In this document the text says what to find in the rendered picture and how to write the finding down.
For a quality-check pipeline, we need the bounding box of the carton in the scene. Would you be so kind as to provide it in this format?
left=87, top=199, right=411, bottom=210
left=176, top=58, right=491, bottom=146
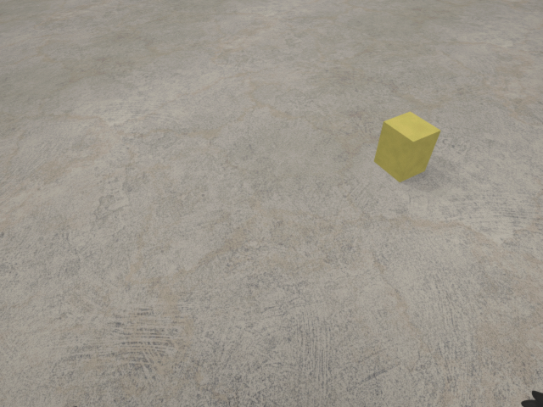
left=374, top=111, right=440, bottom=182

